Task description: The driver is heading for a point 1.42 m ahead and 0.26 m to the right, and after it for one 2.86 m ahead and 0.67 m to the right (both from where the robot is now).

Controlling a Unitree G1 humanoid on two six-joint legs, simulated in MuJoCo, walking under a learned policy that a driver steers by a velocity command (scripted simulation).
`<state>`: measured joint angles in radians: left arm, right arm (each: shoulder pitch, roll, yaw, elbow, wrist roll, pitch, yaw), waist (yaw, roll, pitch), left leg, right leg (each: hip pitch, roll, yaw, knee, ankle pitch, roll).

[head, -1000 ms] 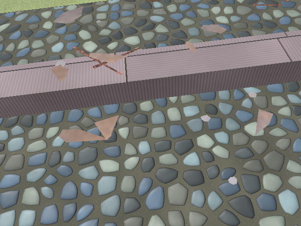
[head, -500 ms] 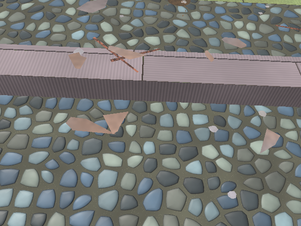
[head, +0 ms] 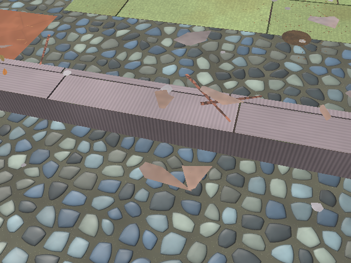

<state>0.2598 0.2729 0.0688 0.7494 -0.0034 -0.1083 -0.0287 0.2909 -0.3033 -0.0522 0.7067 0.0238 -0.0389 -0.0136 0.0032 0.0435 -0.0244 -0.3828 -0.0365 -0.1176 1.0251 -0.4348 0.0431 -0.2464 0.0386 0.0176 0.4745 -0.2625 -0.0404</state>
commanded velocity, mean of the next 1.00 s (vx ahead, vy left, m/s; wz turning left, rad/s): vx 0.48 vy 0.00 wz -0.33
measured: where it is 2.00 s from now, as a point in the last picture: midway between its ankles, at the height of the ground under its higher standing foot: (240, 143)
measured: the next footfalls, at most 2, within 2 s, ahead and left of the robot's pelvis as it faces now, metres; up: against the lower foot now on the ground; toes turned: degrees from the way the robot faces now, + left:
left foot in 0.32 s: +0.31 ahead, +0.13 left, +0.00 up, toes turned -10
right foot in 0.78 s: +0.49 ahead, -0.17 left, +0.00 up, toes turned -27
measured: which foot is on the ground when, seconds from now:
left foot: up 0.00-0.30, down 0.32-0.80, up 0.82-1.00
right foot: down 0.00-0.32, up 0.34-0.76, down 0.78-1.00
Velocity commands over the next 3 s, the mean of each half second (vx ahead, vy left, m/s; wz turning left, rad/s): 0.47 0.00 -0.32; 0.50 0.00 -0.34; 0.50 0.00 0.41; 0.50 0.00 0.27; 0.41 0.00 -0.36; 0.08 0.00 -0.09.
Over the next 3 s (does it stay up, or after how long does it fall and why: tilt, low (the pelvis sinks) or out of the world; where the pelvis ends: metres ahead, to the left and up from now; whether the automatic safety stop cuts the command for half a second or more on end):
stays up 1.40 -0.32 0.15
